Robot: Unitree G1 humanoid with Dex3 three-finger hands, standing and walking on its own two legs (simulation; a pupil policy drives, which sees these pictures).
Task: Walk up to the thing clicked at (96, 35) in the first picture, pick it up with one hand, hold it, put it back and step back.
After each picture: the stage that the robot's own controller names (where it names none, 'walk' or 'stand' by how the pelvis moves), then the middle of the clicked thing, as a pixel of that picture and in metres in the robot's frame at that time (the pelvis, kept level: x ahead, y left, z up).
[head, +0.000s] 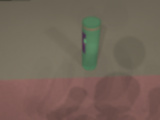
stand; (90, 46) +0.54 +0.00 +0.01
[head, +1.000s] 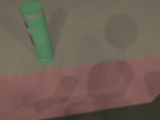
rise first; (39, 36) +0.49 +0.20 +0.05
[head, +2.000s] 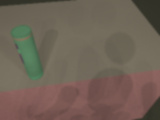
stand; (29, 55) +0.48 +0.24 +0.01
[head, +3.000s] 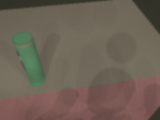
stand; (31, 62) +0.45 +0.23 +0.01
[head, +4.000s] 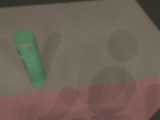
stand; (32, 61) +0.45 +0.23 +0.01
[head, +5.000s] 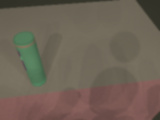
stand; (32, 62) +0.45 +0.23 +0.01
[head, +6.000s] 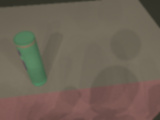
stand; (32, 61) +0.45 +0.22 +0.01
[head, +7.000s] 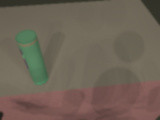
rise first; (34, 60) +0.45 +0.23 +0.01
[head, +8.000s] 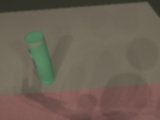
go down; (42, 60) +0.46 +0.22 +0.02
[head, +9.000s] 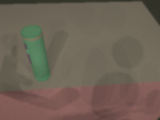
go down; (37, 56) +0.47 +0.20 +0.02
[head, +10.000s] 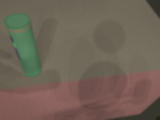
go down; (26, 49) +0.46 +0.20 +0.05
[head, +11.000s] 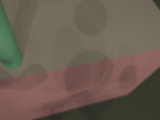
close in; (1, 36) +0.45 +0.22 +0.09
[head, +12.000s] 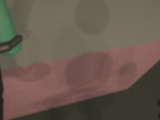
close; out of the picture +0.50 +0.21 +0.11
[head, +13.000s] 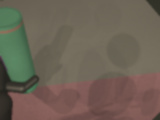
lift; (17, 58) +0.33 +0.19 +0.18
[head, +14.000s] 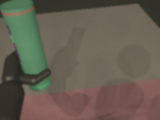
hold; (30, 50) +0.34 +0.16 +0.21
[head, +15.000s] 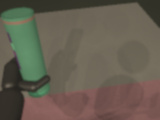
hold; (30, 57) +0.33 +0.17 +0.19
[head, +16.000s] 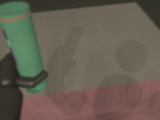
hold; (26, 53) +0.33 +0.17 +0.20
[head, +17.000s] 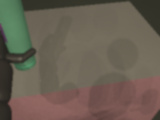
crouch; (15, 31) +0.41 +0.20 +0.22
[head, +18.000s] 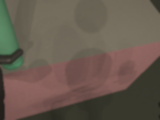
lower; (2, 33) +0.47 +0.21 +0.08
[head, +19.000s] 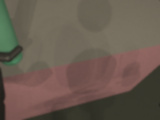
lower; (0, 29) +0.47 +0.21 +0.10
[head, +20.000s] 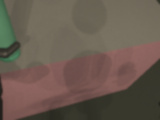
lower; out of the picture +0.48 +0.21 +0.10
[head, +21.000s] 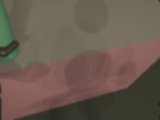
lower; out of the picture +0.49 +0.21 +0.10
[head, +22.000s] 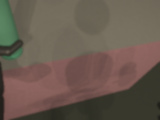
loosen; (1, 23) +0.48 +0.21 +0.11
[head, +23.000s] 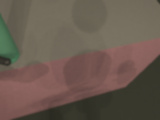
withdraw; out of the picture +0.46 +0.21 +0.10
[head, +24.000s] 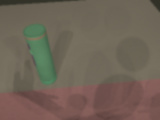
sink last; (42, 57) +0.44 +0.19 +0.06
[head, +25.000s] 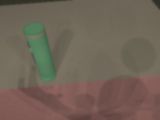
stand; (42, 55) +0.45 +0.20 +0.06
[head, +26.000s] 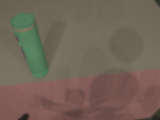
stand; (32, 49) +0.44 +0.21 +0.08
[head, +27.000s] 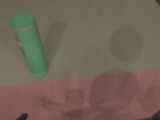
stand; (33, 49) +0.44 +0.20 +0.08
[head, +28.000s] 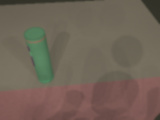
stand; (41, 58) +0.45 +0.20 +0.02
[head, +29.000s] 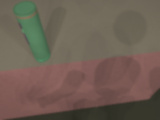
walk; (35, 36) +0.50 +0.20 +0.04
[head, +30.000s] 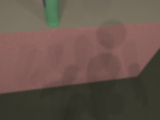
walk; (50, 0) +0.71 +0.17 +0.03
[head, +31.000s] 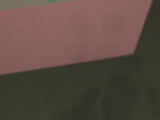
stand; out of the picture +1.03 +0.28 +0.04
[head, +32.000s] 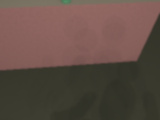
stand; out of the picture +1.07 +0.17 +0.02
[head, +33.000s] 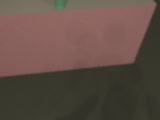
stand; out of the picture +1.07 +0.19 +0.01
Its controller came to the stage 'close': yes
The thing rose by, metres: 0.21
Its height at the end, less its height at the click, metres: +0.00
